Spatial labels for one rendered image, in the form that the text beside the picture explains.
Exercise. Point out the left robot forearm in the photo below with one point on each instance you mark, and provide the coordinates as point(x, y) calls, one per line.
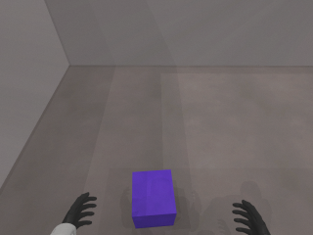
point(64, 229)

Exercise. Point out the robot right hand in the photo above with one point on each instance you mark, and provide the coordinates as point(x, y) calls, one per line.
point(255, 222)

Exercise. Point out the robot left hand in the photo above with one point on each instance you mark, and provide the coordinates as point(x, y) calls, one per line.
point(75, 211)

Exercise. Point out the carton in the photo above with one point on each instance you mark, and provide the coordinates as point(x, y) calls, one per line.
point(153, 200)

